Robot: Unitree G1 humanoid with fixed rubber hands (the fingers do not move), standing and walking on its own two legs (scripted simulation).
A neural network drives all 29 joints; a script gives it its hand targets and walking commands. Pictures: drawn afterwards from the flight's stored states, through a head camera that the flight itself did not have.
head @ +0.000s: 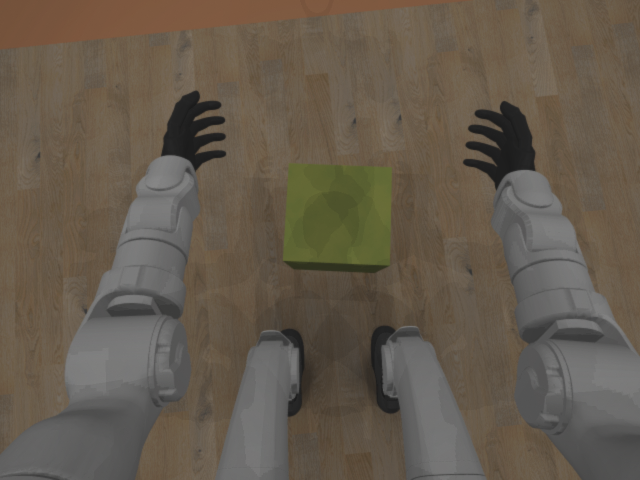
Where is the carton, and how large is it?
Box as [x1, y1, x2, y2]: [283, 163, 391, 272]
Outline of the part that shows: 289,163 283,260 291,267 298,269 375,272 389,265 391,167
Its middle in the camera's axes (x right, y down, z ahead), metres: +0.04 -0.03 +0.89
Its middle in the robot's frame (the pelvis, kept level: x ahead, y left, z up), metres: +0.47 -0.01 -0.52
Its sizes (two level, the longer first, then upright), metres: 0.210 0.200 0.250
